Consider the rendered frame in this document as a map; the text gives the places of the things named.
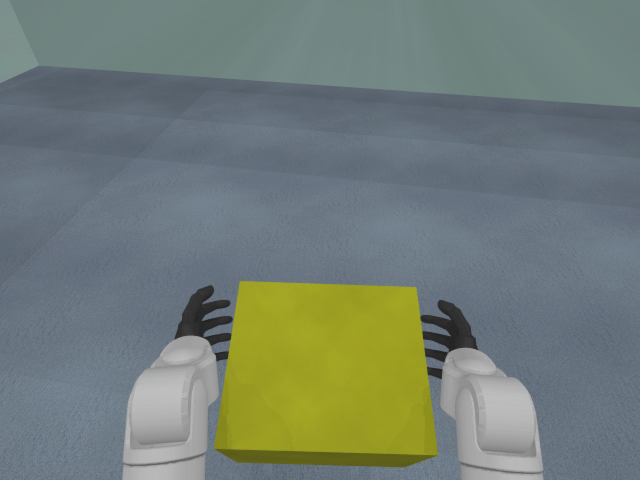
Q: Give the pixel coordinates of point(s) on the carton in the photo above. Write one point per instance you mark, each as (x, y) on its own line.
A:
(326, 374)

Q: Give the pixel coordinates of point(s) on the left robot hand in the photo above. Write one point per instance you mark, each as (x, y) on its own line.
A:
(192, 324)

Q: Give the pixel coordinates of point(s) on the left robot forearm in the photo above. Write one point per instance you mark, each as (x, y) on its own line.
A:
(167, 413)

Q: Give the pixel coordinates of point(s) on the right robot forearm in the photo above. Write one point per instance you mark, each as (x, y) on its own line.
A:
(496, 423)

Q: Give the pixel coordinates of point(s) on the right robot hand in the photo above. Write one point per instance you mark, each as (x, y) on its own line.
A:
(457, 327)

